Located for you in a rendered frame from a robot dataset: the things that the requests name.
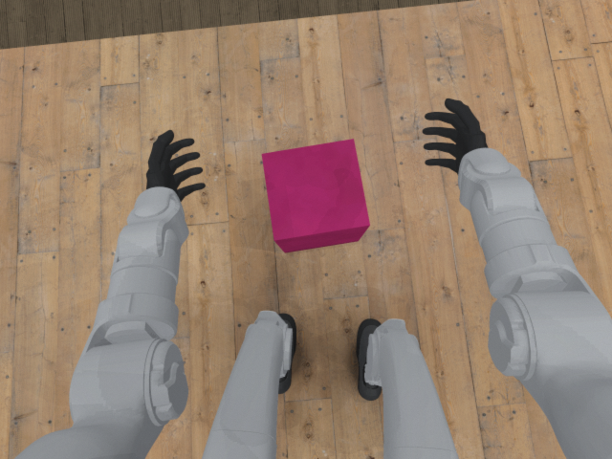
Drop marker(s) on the robot right upper arm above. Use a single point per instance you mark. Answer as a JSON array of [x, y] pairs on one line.
[[559, 345]]

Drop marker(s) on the robot left shin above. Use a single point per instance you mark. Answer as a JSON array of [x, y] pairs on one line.
[[270, 315]]

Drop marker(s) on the right robot forearm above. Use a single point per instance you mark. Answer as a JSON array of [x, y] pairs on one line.
[[521, 252]]

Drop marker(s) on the left robot hand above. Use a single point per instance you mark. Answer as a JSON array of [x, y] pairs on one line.
[[161, 168]]

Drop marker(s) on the right robot hand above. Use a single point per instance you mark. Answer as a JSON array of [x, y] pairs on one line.
[[467, 134]]

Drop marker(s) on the carton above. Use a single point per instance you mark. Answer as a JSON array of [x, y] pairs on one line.
[[316, 196]]

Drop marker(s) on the robot left upper arm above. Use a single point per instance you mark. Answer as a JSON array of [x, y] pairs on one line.
[[122, 397]]

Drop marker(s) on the left robot forearm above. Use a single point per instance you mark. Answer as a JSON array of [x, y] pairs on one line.
[[140, 303]]

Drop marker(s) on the right robot thigh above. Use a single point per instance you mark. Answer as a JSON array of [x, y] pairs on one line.
[[414, 422]]

